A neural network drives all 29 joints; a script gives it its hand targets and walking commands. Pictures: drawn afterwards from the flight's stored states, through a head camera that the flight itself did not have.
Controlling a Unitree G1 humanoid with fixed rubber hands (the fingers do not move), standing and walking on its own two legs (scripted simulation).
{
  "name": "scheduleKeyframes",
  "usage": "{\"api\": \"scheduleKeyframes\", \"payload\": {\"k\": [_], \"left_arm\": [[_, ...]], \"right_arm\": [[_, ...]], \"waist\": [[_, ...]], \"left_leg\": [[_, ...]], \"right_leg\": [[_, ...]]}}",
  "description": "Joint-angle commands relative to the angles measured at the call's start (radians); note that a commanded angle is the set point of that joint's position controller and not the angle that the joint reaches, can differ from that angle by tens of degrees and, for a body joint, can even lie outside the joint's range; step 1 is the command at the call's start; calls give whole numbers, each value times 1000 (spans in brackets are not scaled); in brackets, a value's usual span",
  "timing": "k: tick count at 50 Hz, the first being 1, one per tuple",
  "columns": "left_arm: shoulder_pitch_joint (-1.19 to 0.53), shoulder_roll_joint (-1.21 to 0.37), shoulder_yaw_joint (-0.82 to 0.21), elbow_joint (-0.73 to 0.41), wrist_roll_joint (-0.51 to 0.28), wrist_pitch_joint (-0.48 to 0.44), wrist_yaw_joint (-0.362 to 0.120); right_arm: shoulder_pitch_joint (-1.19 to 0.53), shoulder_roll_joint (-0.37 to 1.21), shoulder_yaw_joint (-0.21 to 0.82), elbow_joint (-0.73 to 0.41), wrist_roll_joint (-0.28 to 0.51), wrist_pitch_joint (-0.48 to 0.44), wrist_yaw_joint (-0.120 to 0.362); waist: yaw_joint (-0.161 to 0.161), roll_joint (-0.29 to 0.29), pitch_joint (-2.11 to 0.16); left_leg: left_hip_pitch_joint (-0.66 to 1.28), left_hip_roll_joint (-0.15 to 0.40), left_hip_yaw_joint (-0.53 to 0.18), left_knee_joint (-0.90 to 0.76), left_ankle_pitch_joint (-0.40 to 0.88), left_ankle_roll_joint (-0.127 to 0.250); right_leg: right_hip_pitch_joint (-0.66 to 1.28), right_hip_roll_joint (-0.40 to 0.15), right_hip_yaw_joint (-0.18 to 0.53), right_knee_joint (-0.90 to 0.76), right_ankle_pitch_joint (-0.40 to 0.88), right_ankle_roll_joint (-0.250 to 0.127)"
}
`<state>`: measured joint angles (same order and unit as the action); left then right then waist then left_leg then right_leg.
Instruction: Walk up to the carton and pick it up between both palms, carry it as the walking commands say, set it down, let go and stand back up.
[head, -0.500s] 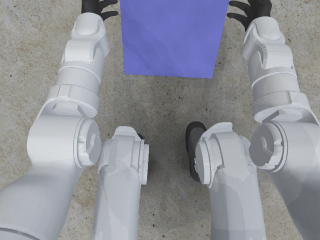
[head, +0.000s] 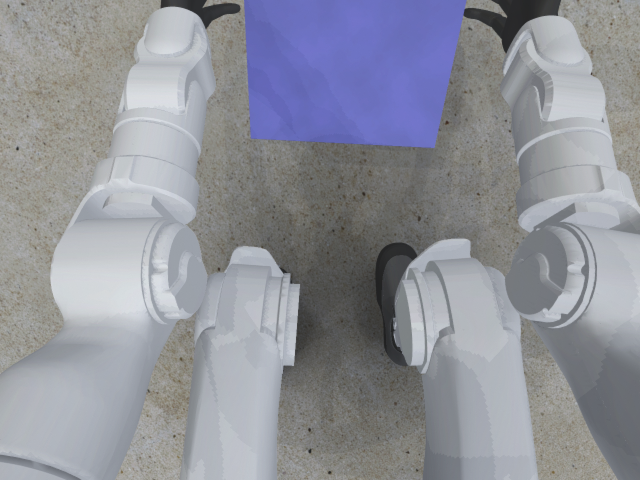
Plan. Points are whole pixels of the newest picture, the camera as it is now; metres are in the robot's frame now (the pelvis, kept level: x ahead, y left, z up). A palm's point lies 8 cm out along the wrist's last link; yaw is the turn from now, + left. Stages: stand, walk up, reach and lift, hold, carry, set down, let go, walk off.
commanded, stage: set down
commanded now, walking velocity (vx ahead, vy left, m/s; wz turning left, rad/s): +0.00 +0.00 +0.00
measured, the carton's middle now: (346, 54) +0.53 -0.03 -0.28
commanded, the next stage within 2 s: none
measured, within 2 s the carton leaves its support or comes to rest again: rests again in 1.48 s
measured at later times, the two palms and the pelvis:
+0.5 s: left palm (187, 7) +0.55 +0.13 -0.16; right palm (524, 12) +0.54 -0.19 -0.16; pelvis +0.01 +0.00 +0.00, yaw +0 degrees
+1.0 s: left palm (187, 4) +0.56 +0.13 -0.17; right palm (521, 8) +0.54 -0.19 -0.17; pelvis +0.01 +0.00 +0.00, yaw +0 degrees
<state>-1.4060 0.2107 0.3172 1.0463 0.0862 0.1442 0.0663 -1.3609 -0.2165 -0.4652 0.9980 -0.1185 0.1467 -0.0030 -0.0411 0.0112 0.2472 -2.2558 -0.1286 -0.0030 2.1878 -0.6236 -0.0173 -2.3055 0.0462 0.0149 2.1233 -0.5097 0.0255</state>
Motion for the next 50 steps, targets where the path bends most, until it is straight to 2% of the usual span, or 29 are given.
{"api": "scheduleKeyframes", "payload": {"k": [1, 4, 7, 8, 10, 12, 13, 15, 16, 17, 18, 19, 20, 22, 23, 24, 26, 27, 28, 30, 33, 34, 38, 42, 44, 47, 48, 49, 50], "left_arm": [[-298, -726, -218, 40, -10, 8, -208], [-336, -705, -222, -3, -23, -10, -209], [-301, -710, -202, 29, -2, 2, -213], [-279, -691, -184, 43, 10, -1, -213], [-271, -697, -195, 44, -2, -5, -217], [-266, -680, -197, 54, 9, -3, -215], [-249, -670, -180, 53, 16, -2, -218], [-247, -650, -175, 58, 24, -5, -216], [-239, -639, -178, 58, 36, -4, -211], [-228, -660, -180, 78, 38, -1, -213], [-219, -650, -175, 70, 43, -1, -215], [-212, -629, -167, 76, 37, -7, -213], [-209, -649, -173, 83, 38, -3, -209], [-225, -637, -167, 61, 38, -9, -215], [-223, -632, -183, 71, 34, -1, -213], [-222, -629, -183, 53, 35, -10, -213], [-225, -639, -184, 53, 28, -13, -212], [-214, -650, -166, 67, 33, -14, -216], [-220, -633, -174, 76, 44, -9, -210], [-209, -606, -163, 72, 52, -8, -211], [-188, -609, -141, 94, 56, -1, -210], [-210, -581, -144, 79, 62, -3, -209], [-189, -595, -150, 91, 49, -2, -212], [-180, -564, -146, 106, 64, -3, -208], [-190, -541, -125, 98, 71, -11, -210], [-131, -541, -115, 159, 87, 3, -208], [-141, -539, -111, 147, 85, 1, -213], [-164, -546, -133, 118, 68, 0, -213], [-157, -542, -131, 126, 66, -7, -216]], "right_arm": [[-363, 671, 254, 43, 18, 9, 191], [-327, 693, 241, 74, -2, 13, 190], [-319, 678, 219, 76, -12, 16, 194], [-320, 681, 248, 62, 2, 10, 192], [-310, 669, 238, 71, -11, 13, 187], [-302, 655, 219, 87, -15, 8, 181], [-313, 648, 232, 71, -3, 7, 180], [-280, 639, 226, 98, -13, 11, 183], [-303, 640, 223, 94, -3, 8, 185], [-294, 629, 204, 99, -23, 3, 181], [-263, 639, 196, 124, -29, 7, 179], [-273, 643, 219, 111, -16, 7, 182], [-275, 599, 199, 112, -20, 2, 178], [-263, 610, 200, 119, -26, 2, 179], [-251, 617, 196, 133, -19, 5, 178], [-260, 590, 207, 117, -23, -1, 175], [-260, 619, 214, 114, -19, -8, 178], [-254, 619, 205, 110, -31, -5, 179], [-245, 617, 185, 141, -29, -2, 183], [-262, 591, 195, 113, -24, -4, 182], [-215, 591, 181, 151, -41, 1, 179], [-226, 582, 188, 147, -27, 0, 179], [-213, 558, 171, 160, -46, 0, 176], [-193, 558, 168, 173, -37, -3, 173], [-204, 554, 167, 183, -47, -1, 172], [-163, 537, 160, 189, -50, 0, 168], [-163, 524, 145, 203, -71, 2, 170], [-171, 508, 133, 189, -56, -4, 168], [-180, 515, 144, 174, -68, -8, 165]], "waist": [[-7, 61, -787], [-9, 33, -752], [-5, 67, -729], [31, 51, -746], [-14, 12, -740], [-4, 61, -704], [28, 45, -734], [0, 16, -706], [22, 35, -711], [3, 53, -682], [17, 63, -681], [17, 5, -697], [-3, 55, -707], [-2, 36, -690], [8, 77, -713], [-6, 35, -699], [16, 55, -685], [-12, 7, -703], [-13, 61, -660], [16, 49, -651], [-1, 41, -633], [29, 50, -663], [-15, 25, -642], [16, 62, -612], [4, -2, -606], [22, 36, -589], [-15, 18, -574], [-8, 65, -608], [-30, 10, -598]], "left_leg": [[250, 2, 10, -228, 227, 6], [199, 0, 14, -228, 227, 4], [213, 3, 6, -240, 220, 5], [197, 1, 20, -224, 223, 6], [171, 5, 12, -215, 240, 11], [166, 5, 19, -225, 216, 3], [167, 3, 27, -218, 216, 6], [167, 11, 10, -219, 229, 9], [180, 14, 10, -228, 231, 10], [176, 9, 8, -233, 230, 6], [163, 7, 17, -222, 223, 5], [169, 11, 3, -227, 217, 16], [187, 13, 8, -222, 233, 5], [167, 13, 6, -216, 238, 7], [201, 12, 11, -218, 242, 5], [148, 13, 8, -208, 254, -1], [181, 7, 6, -214, 276, 3], [171, 1, 7, -211, 252, 8], [176, 14, -2, -224, 246, 10], [167, 14, -1, -213, 262, 5], [188, 18, -10, -232, 226, 15], [163, 16, 4, -217, 222, 10], [169, 16, -5, -215, 241, 9], [167, 18, 3, -217, 236, 6], [143, 20, -4, -201, 233, 15], [164, 25, -1, -208, 231, 11], [145, 20, -2, -202, 222, 11], [168, 23, -3, -203, 229, 3], [142, 19, -9, -196, 237, 8]], "right_leg": [[473, 43, -43, -101, 210, -39], [475, 46, -33, -98, 229, -40], [432, 44, -39, -98, 207, -44], [472, 45, -27, -104, 224, -38], [477, 48, -34, -97, 253, -32], [461, 47, -27, -106, 225, -39], [495, 51, -20, -101, 233, -36], [462, 44, -30, -100, 236, -32], [462, 46, -28, -94, 233, -31], [428, 49, -34, -96, 222, -34], [447, 53, -19, -101, 222, -39], [456, 47, -34, -95, 218, -27], [450, 47, -32, -88, 233, -31], [445, 44, -22, -94, 239, -36], [464, 47, -17, -90, 237, -39], [473, 44, -25, -82, 276, -33], [441, 46, -22, -84, 258, -37], [464, 48, -34, -86, 255, -32], [401, 48, -33, -79, 235, -38], [410, 43, -21, -83, 250, -34], [399, 43, -27, -90, 206, -35], [434, 41, -13, -82, 230, -37], [423, 39, -24, -83, 235, -33], [411, 37, -17, -81, 233, -34], [408, 38, -19, -77, 233, -26], [404, 39, -20, -80, 222, -24], [412, 41, -26, -85, 219, -27], [400, 41, -18, -72, 226, -33], [418, 40, -26, -75, 244, -25]]}}
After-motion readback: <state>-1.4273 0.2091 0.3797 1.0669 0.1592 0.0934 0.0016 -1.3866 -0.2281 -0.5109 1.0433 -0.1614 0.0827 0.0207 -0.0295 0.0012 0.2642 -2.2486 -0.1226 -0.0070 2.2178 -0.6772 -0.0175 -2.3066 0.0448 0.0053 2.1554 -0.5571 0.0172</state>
